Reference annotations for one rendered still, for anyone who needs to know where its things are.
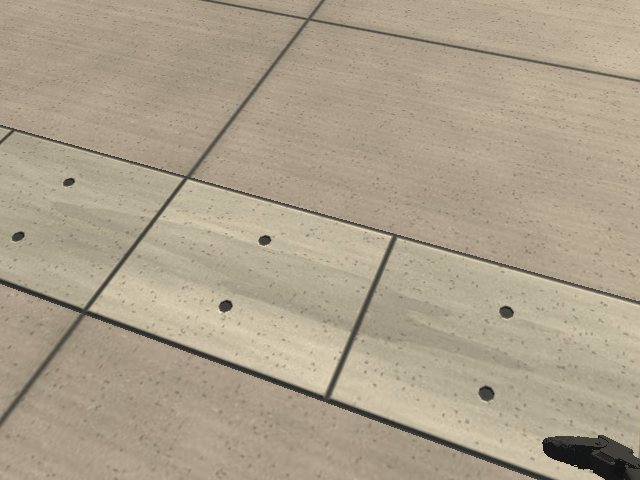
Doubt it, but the right robot hand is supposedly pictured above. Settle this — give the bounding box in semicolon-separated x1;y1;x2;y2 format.
542;435;640;480

